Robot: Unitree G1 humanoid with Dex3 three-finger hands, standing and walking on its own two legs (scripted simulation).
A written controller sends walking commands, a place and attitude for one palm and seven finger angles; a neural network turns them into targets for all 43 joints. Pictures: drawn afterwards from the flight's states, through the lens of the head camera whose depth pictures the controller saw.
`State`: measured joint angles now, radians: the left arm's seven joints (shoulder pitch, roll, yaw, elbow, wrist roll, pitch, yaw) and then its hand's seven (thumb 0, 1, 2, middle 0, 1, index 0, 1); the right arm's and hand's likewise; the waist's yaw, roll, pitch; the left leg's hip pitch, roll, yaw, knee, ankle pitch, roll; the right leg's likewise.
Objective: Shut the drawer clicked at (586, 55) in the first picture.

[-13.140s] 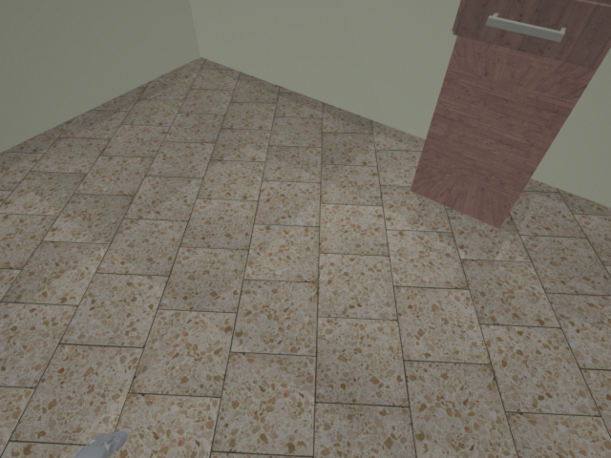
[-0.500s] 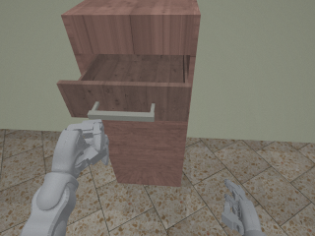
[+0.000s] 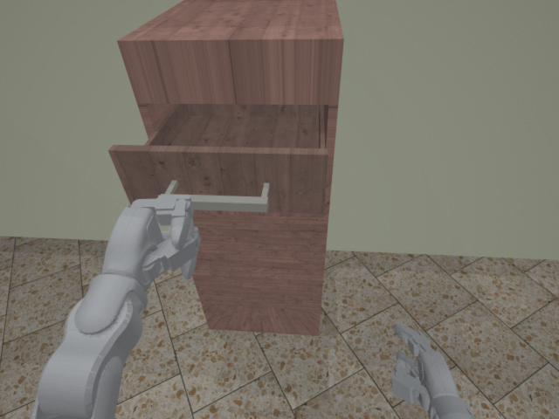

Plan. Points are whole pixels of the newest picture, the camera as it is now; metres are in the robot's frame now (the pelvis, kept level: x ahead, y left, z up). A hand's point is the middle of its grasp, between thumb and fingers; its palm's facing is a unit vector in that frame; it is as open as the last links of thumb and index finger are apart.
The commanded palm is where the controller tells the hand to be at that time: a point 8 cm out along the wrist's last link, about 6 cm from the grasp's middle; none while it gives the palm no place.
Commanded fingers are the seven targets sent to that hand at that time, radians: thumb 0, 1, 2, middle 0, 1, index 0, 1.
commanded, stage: raise the hand and make a fist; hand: left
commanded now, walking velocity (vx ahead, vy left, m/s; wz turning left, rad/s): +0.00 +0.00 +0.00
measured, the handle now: (216, 195) +0.45 +0.17 +0.11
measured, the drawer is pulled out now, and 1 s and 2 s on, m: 0.19 0.19 0.19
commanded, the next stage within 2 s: bring the fist close to the handle in 0.10 s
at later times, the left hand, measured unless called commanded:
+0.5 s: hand (205, 239) +0.27 +0.13 +0.18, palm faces +0.07 -1.00 -0.04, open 3.3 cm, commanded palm +0.25 +0.17 +0.18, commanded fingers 0.00 0.90 0.90 -1.40 -1.60 -1.40 -1.60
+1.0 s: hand (223, 240) +0.32 +0.13 +0.13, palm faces +0.05 -1.00 -0.04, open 3.3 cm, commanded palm +0.30 +0.17 +0.13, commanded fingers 0.00 0.90 0.90 -1.40 -1.60 -1.40 -1.60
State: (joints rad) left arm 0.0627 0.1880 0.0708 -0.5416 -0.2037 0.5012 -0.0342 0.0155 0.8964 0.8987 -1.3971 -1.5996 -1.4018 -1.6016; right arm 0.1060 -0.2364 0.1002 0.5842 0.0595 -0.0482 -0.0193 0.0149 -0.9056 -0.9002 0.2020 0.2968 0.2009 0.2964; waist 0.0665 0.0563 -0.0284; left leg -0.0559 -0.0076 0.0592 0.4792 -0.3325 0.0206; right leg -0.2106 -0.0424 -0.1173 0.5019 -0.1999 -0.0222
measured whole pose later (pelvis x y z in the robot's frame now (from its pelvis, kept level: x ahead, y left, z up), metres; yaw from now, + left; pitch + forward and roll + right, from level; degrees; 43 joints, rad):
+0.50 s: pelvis -0.01 -0.01 +0.00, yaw +0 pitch -6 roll +0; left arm -0.03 0.17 0.08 -0.31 -0.19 0.37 0.01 0.02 0.90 0.90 -1.40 -1.60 -1.40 -1.60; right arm 0.15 -0.24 0.09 0.62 0.05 -0.10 -0.05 0.01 -0.91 -0.90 0.20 0.30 0.20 0.30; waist 0.05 0.05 0.00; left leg -0.07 0.01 0.05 0.48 -0.32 0.00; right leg -0.21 -0.02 -0.12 0.48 -0.18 -0.04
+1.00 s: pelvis +0.01 +0.00 +0.00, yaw +0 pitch -2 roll +0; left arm -0.10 0.13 0.01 -0.05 -0.12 0.15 0.03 0.02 0.90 0.90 -1.40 -1.60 -1.40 -1.60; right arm 0.19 -0.22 0.07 0.61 0.03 -0.09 -0.05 0.01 -0.91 -0.90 0.20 0.30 0.20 0.30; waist 0.04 0.04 0.01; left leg -0.12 0.00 0.06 0.50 -0.35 0.02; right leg -0.27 -0.04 -0.11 0.51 -0.20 -0.02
